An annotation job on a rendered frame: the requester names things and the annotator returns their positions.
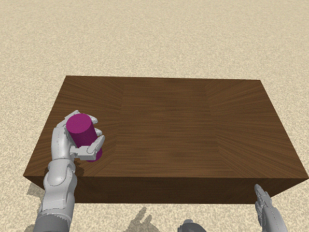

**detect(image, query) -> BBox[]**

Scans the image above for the can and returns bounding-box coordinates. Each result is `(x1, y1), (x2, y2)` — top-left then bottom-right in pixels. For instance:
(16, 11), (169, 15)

(66, 114), (102, 162)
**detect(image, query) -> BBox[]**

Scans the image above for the left robot hand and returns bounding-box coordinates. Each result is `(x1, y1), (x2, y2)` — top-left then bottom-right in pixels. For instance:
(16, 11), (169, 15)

(51, 110), (105, 162)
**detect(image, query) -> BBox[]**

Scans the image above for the left robot arm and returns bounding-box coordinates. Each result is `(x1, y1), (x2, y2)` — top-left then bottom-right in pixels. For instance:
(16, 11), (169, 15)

(33, 158), (77, 232)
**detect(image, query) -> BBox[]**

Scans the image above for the right robot hand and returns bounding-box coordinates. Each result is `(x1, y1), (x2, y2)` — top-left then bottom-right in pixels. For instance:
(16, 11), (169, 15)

(254, 184), (288, 232)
